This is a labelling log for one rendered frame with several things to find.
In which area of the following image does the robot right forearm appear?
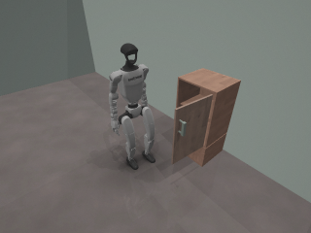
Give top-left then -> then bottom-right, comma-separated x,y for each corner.
109,93 -> 118,120

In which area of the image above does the cupboard door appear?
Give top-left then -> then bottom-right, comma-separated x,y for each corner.
171,94 -> 213,164

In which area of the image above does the right robot upper arm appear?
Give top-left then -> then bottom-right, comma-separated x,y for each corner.
109,70 -> 122,100

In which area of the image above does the robot left foot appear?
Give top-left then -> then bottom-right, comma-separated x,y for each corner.
142,150 -> 156,163

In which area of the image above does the robot left thigh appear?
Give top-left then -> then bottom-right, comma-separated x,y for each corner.
141,106 -> 155,142

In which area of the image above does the right robot hand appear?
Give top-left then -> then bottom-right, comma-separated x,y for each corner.
111,119 -> 121,135

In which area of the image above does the robot left forearm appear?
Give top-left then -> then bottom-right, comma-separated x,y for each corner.
141,87 -> 148,106

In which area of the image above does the handle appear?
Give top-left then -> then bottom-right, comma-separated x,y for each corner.
178,120 -> 187,137

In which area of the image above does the left robot upper arm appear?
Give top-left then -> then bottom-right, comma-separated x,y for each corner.
138,64 -> 149,88

